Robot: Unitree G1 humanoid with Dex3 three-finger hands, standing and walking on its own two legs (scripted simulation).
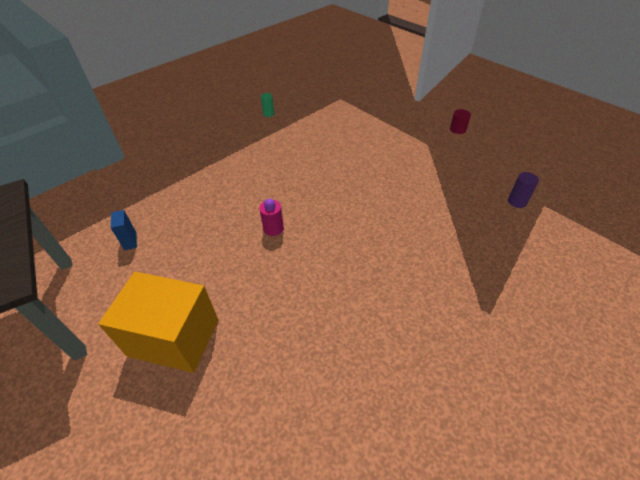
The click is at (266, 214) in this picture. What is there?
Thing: necked bottle
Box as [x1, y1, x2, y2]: [259, 199, 283, 235]
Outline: 267,199 261,203 259,207 263,230 265,233 269,235 276,235 280,233 283,229 280,204 275,200
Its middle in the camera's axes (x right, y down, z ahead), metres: -0.21 -0.09 +1.66
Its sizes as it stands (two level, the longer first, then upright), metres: 0.089 0.089 0.169
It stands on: the floor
